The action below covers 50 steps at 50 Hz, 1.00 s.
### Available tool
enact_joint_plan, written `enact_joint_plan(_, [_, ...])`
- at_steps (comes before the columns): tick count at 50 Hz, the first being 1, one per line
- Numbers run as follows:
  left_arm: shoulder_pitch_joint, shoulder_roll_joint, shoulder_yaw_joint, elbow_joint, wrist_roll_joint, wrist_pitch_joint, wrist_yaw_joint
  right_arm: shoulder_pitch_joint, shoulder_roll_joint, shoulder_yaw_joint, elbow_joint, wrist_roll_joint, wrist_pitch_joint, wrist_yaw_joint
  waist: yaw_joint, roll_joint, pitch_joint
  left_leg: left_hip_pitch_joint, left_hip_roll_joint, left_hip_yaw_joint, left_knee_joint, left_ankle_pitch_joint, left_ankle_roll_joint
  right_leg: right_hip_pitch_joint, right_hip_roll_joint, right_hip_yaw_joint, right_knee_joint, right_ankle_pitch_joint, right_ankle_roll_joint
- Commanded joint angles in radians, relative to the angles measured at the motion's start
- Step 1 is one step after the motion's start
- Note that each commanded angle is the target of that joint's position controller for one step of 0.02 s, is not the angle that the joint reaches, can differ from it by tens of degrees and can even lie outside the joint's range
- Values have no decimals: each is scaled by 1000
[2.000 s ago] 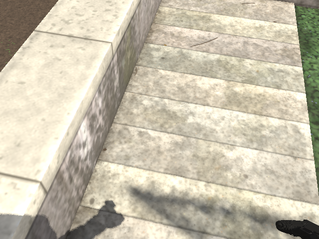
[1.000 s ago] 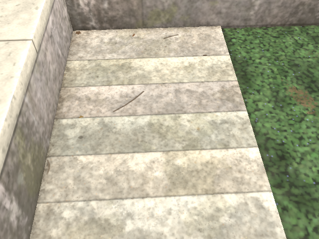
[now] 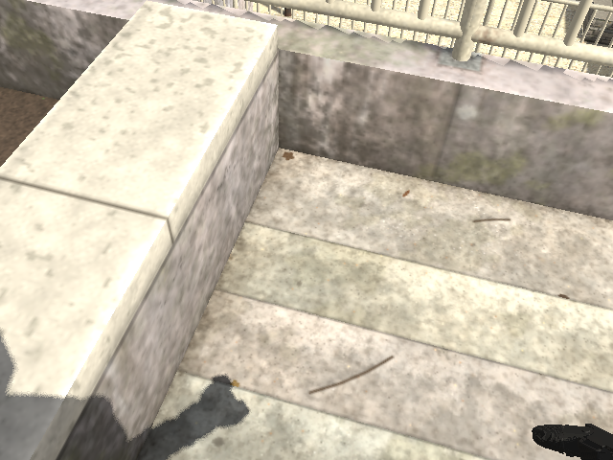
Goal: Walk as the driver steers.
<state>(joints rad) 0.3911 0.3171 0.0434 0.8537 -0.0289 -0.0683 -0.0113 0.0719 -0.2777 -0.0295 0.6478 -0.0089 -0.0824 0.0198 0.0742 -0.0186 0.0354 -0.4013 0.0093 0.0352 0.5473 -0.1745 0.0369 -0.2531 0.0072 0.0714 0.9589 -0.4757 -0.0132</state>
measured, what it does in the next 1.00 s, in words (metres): walks ahead, turning right: right foot, then left foot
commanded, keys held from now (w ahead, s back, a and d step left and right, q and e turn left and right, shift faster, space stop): w+e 0.04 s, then e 0.28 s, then no key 0.68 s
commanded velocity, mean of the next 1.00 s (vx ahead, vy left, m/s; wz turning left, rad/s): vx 0.14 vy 0.00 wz -0.25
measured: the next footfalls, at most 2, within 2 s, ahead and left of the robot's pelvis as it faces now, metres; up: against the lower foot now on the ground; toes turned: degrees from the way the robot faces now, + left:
right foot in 0.38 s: +0.31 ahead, -0.15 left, +0.00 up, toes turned -13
left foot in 0.78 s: +0.30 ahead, +0.09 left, +0.00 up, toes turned -15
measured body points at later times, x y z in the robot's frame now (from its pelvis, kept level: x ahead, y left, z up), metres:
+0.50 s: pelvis +0.19 -0.04 +0.00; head +0.23 -0.07 +0.44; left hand +0.42 +0.18 -0.09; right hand +0.24 -0.35 -0.13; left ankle +0.12 +0.11 -0.64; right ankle +0.27 -0.14 -0.73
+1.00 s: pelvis +0.25 -0.02 +0.01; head +0.26 -0.01 +0.46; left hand +0.44 +0.19 -0.12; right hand +0.26 -0.29 -0.12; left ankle +0.27 +0.10 -0.73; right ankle +0.27 -0.14 -0.73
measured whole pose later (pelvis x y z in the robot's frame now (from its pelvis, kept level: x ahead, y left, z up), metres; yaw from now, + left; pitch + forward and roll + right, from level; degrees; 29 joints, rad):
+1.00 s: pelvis +0.25 -0.02 +0.01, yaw -16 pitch -1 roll +0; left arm 0.17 0.23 0.05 0.82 0.01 0.01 0.02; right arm 0.22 -0.23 -0.02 0.95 -0.02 -0.04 -0.02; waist 0.01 -0.02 0.02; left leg -0.19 0.02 0.00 0.50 -0.30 -0.01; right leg -0.27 0.04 0.02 0.47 -0.17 -0.02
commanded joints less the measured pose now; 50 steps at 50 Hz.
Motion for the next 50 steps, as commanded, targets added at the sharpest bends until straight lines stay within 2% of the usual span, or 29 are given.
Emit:
enact_joint_plan(1, [-92, 124, 29, -121, -4, -20, 6, 213, -134, -47, 29, 3, 1, -6, -134, 136, -78, 448, 317, -415, -317, -191, 165, -502, -91, 32, 224, 80, -6])
enact_joint_plan(3, [-70, 91, 33, -108, 6, 9, 9, 134, -103, -39, 34, -12, -14, -6, -79, 140, -22, 300, 269, -262, -368, 43, 143, -400, -121, 40, 169, 168, 9])
enact_joint_plan(6, [-69, 54, 35, -127, 15, 34, 14, 89, -128, -51, 53, -19, -27, -19, -36, 118, -13, 230, 257, -75, -354, 508, 151, -369, -102, 19, 110, 243, 51])
enact_joint_plan(10, [-172, 10, 22, -177, 21, 30, -10, 90, -159, -60, 74, -14, -3, -47, -64, 118, -22, 207, 201, 94, -338, 537, 124, -281, -80, -64, -179, 499, 48])
enact_joint_plan(13, [-237, 27, 28, -219, 21, 36, -38, 122, -181, -66, 96, 2, 14, -58, -85, 110, -46, 292, 239, 101, -294, 515, 117, -256, -70, -70, -292, 523, 26])
enact_joint_plan(15, [-237, 52, 40, -242, 24, 46, -48, 111, -203, -76, 103, 25, 27, -61, -73, 109, -48, 348, 274, 100, -237, 534, 105, -258, -67, -77, -318, 446, 1])
enact_joint_plan(17, [-201, 76, 53, -250, 33, 51, -51, 99, -217, -84, 106, 40, 41, -64, -45, 100, -65, 356, 275, 102, -115, 621, 85, -186, -33, -106, -366, 364, -34])
enact_joint_plan(18, [-124, 97, 68, -232, 35, 47, -47, 99, -208, -83, 109, 44, 48, -65, -4, 70, -102, 339, 239, 119, 15, 632, 60, -70, 3, -122, -443, 408, -60])
enact_joint_plan(19, [-59, 162, 92, -218, 38, 46, -28, 164, -184, -74, 121, 28, 47, -60, 14, -31, -158, 279, 157, 148, 211, 507, 4, 85, -1, -77, -506, 702, -95])
enact_joint_plan(20, [-60, 258, 104, -242, 45, 54, -1, 258, -103, -45, 100, -30, 38, -46, -54, -289, -246, -46, 37, 149, 557, -261, -72, 382, -255, 242, -417, 1246, -236])
enact_joint_plan(21, [-93, 222, 82, -282, 52, 53, 1, 290, -107, -30, 105, -16, 31, -31, -54, -273, -444, -163, -52, -43, 794, -577, -96, 470, -419, 538, -502, 1110, -411])
enact_joint_plan(22, [-125, 147, 61, -294, 42, 50, -6, 210, -184, -52, 117, 21, 39, -24, -8, -98, -411, -183, 4, -122, 832, -504, -86, 401, -366, 437, -543, 981, -371])
enact_joint_plan(23, [-167, 120, 50, -281, 32, 45, -7, 156, -171, -49, 102, 32, 49, -29, -29, -44, -303, -222, 39, -106, 784, -432, -78, 307, -319, 333, -549, 842, -311])
enact_joint_plan(24, [-194, 99, 43, -269, 24, 44, -6, 136, -154, -48, 113, 21, 62, -41, -45, 12, -225, -210, 68, -104, 704, -378, -82, 199, -275, 279, -579, 719, -264])
enact_joint_plan(25, [-225, 95, 40, -262, 26, 46, -2, 136, -160, -52, 116, 12, 77, -52, -70, -19, -184, -155, 81, -103, 641, -330, -86, 99, -247, 246, -612, 626, -242])
enact_joint_plan(26, [-244, 104, 42, -259, 39, 48, -1, 158, -151, -52, 126, 11, 90, -54, -90, -60, -166, -84, 69, -87, 608, -291, -90, 16, -219, 213, -641, 586, -234])
enact_joint_plan(28, [-269, 97, 43, -254, 49, 46, 5, 184, -123, -46, 145, 12, 97, -60, -103, -87, -157, -26, 57, -71, 496, -274, -100, -29, -194, 168, -661, 574, -236])
enact_joint_plan(30, [-273, 95, 45, -240, 48, 45, 14, 173, -108, -40, 155, 6, 98, -66, -94, -88, -167, 10, 59, -73, 388, -252, -105, -27, -190, 150, -666, 543, -235])
enact_joint_plan(34, [-274, 83, 41, -210, 48, 59, 22, 134, -108, -37, 166, 11, 99, -63, -68, -103, -148, 83, 56, -65, 232, -188, -96, -48, -184, 158, -694, 295, -218])
enact_joint_plan(37, [-291, 56, 29, -187, 34, 67, 24, 183, -90, -34, 201, -1, 91, -51, -103, -94, -113, 200, 32, -26, 8, -80, -63, -92, -156, 150, -673, 144, -167])
enact_joint_plan(38, [-263, 30, 21, -168, 31, 66, 25, 199, -87, -32, 213, -14, 86, -45, -109, -71, -102, 254, 34, -28, -88, -10, -42, -113, -125, 131, -652, 102, -119])
enact_joint_plan(39, [-232, 8, 15, -156, 40, 62, 25, 197, -128, -35, 208, -29, 81, -44, -87, 3, -81, 264, 122, -132, -144, 29, -6, -136, -77, 94, -582, 84, -63])
enact_joint_plan(40, [-192, -11, 16, -161, 48, 59, 22, 141, -166, -42, 211, -19, 77, -46, -13, 165, -53, 140, 182, -196, -173, -82, 49, -89, 8, 1, -546, 97, -17])
enact_joint_plan(41, [-239, 4, 18, -159, 54, 60, 25, 107, -107, -28, 208, -22, 68, -41, -32, 193, -39, 12, 175, -215, -237, -260, 57, 37, 12, -18, -508, 186, 3])
enact_joint_plan(42, [-271, 15, 23, -162, 52, 62, 27, 79, -83, -19, 206, -27, 56, -39, -33, 188, -20, -26, 149, -196, -259, -316, 23, 84, 3, -8, -500, 243, -4])
enact_joint_plan(43, [-270, 6, 23, -152, 51, 67, 33, 68, -89, -19, 213, -25, 46, -38, -29, 180, -16, -35, 130, -177, -260, -297, -3, 118, -9, 0, -503, 278, -12])
enact_joint_plan(45, [-250, 29, 31, -128, 50, 74, 36, 93, -99, -18, 229, -15, 29, -38, -40, 135, -8, 15, 104, -142, -233, -213, -27, 104, -24, 23, -523, 310, -28])
enact_joint_plan(47, [-257, 20, 30, -113, 45, 69, 33, 132, -103, -19, 251, -4, 26, -42, -60, 80, -16, 77, 88, -120, -202, -129, -26, 83, -28, 30, -537, 341, -37])
enact_joint_plan(50, [-256, 8, 31, -84, 39, 65, 33, 155, -92, -14, 272, -3, 31, -45, -76, 40, -38, 135, 78, -106, -181, -38, -17, 88, -31, 28, -539, 418, -31])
